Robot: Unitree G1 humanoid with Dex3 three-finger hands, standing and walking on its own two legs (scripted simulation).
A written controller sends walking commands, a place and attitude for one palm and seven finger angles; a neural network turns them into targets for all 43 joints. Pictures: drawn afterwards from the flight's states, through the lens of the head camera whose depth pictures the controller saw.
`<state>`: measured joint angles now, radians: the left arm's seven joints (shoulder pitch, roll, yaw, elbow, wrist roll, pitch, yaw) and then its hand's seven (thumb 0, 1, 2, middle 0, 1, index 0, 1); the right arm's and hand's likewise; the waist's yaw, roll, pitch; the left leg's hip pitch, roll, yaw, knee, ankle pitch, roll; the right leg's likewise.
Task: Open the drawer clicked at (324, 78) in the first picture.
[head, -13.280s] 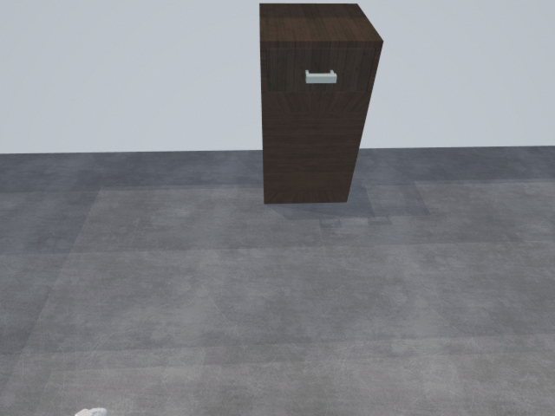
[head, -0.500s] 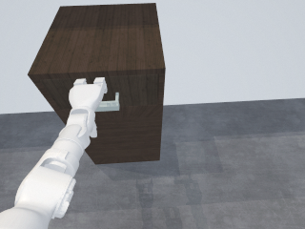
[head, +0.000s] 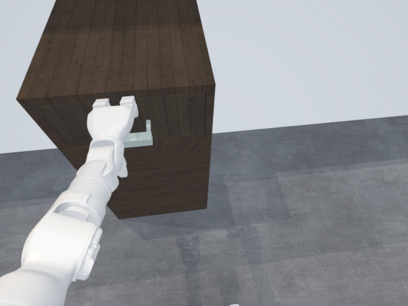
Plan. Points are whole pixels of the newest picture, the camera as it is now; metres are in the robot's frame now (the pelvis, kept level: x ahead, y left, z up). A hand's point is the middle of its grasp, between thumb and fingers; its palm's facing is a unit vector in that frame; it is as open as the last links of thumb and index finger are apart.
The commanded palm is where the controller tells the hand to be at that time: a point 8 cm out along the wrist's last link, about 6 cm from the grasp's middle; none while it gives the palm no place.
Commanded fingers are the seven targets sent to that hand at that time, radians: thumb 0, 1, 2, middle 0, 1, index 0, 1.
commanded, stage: move the hooked fingers above the handle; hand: left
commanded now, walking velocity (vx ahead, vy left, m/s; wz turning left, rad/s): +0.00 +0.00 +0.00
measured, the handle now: (130, 132) +0.53 +0.15 -0.04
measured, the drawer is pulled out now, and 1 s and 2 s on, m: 0.00 0.00 0.00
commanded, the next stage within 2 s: lower the fingers behind the handle in 0.36 s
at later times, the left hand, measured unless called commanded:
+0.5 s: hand (124, 137) +0.47 +0.14 +0.02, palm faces +0.00 -0.02 -1.00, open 13.8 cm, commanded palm +0.46 +0.15 +0.07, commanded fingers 0.00 -0.50 0.30 -0.30 -1.20 -0.30 -1.20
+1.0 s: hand (127, 147) +0.47 +0.15 -0.01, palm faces -0.02 -0.02 -1.00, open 13.8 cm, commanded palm +0.46 +0.14 +0.04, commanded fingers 0.00 -0.50 0.30 -0.30 -1.20 -0.30 -1.20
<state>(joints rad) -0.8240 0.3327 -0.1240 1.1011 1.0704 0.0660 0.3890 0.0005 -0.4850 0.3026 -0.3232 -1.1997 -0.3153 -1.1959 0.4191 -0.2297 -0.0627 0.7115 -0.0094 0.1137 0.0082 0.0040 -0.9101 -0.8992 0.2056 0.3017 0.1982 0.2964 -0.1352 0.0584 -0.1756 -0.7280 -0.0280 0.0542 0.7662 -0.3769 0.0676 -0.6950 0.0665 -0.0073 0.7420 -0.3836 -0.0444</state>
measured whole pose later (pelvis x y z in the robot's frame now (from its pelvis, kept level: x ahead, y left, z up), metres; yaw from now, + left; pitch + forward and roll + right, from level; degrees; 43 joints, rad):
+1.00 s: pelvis -0.01 +0.00 -0.02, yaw +0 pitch +22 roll -1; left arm -0.86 0.29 -0.14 1.17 1.09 0.12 0.48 0.00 -0.49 0.30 -0.32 -1.20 -0.32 -1.20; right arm 0.37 -0.23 -0.06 0.72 -0.02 0.11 0.02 0.00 -0.91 -0.90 0.21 0.30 0.20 0.30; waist -0.15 0.06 -0.19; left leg -0.85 -0.02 0.04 0.88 -0.41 0.07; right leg -0.81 0.07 -0.02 0.85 -0.42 -0.05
